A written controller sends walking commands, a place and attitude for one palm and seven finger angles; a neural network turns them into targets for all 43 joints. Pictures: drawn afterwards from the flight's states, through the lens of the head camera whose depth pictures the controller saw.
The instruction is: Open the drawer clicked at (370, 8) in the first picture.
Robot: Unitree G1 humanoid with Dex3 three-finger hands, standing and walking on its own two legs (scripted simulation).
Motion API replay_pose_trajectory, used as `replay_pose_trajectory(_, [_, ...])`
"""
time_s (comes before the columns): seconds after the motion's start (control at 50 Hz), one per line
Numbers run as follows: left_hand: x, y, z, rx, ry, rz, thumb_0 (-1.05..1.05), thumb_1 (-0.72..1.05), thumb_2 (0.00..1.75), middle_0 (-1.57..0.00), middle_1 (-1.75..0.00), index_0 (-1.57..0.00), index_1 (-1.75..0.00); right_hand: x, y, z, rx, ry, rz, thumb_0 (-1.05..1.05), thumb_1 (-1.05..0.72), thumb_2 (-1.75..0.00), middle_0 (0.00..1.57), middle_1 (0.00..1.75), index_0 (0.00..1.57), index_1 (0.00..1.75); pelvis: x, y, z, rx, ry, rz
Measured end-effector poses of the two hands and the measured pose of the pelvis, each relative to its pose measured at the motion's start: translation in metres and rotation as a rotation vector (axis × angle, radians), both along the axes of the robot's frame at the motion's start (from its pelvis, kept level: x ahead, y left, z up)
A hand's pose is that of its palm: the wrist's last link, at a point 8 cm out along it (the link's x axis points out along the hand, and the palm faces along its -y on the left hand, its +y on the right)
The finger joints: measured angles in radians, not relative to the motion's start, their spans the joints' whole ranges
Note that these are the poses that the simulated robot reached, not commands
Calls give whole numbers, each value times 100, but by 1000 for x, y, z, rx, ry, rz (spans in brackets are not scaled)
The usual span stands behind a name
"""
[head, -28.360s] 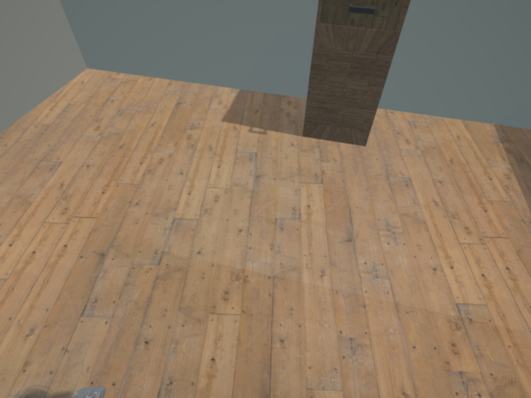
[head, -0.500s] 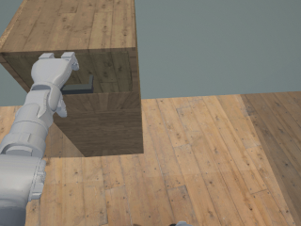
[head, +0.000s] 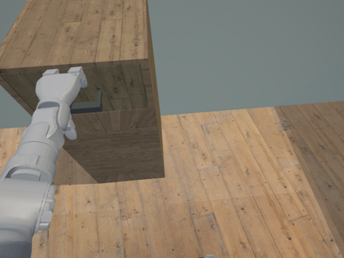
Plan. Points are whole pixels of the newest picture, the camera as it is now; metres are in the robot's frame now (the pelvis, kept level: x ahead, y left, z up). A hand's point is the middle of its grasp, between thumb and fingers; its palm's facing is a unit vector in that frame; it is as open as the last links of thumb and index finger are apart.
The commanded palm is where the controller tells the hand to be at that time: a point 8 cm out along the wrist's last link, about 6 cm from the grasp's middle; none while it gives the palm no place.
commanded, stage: re-aim the fingers above the handle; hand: left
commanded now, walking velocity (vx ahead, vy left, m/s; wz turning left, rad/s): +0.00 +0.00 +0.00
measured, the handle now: (82, 102) +0.53 +0.25 +0.01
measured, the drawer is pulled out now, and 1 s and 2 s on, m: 0.00 0.00 0.00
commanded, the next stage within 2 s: lower the fingers behind the handle in 0.58 s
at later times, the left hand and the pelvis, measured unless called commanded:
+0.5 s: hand (74, 103) +0.47 +0.23 +0.07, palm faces -0.06 +0.00 -1.00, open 13.9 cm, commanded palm +0.45 +0.24 +0.13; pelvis +0.00 -0.01 +0.00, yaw +0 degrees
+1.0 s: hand (77, 110) +0.47 +0.23 +0.05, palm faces -0.05 +0.01 -1.00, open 13.9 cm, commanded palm +0.45 +0.23 +0.10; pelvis +0.00 +0.00 +0.00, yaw +0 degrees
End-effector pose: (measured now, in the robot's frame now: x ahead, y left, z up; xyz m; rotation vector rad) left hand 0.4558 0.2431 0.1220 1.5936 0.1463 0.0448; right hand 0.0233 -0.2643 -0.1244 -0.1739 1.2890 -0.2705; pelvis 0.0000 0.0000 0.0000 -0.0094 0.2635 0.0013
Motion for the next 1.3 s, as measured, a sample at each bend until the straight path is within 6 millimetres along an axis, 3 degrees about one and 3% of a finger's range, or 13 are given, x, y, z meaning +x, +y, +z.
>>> replay_pose_trajectory(0.24, [1, -13, 2, -26, -51, -61, 0, -49, 30, -32, -120, -32, -120, 15, -20, 6, -47, -22, 24, 1, -90, -90, 20, 30, 20, 30, 2, -5, -1, 0, 5, 10])
replay_pose_trajectory(0.74, [-2, -9, 2, -7, -34, -32, 0, -49, 30, -32, -120, -31, -120, 14, -7, 0, -6, -23, 17, 1, -90, -90, 20, 30, 20, 30, 2, -4, 0, 2, -1, 7])
replay_pose_trajectory(0.88, [-6, -12, -7, -20, -11, -45, 0, -49, 30, -32, -120, -31, -120, 13, -8, 2, -14, -25, 18, 1, -90, -90, 20, 30, 20, 30, 1, -3, -1, 2, -1, 5])
replay_pose_trajectory(1.3, [4, -7, -39, -15, 19, -23, 0, -49, 30, -32, -120, -31, -120, -22, -8, -4, -34, 51, -12, 0, -90, -90, 20, 30, 20, 30, -5, -1, -10, -3, 56, -3])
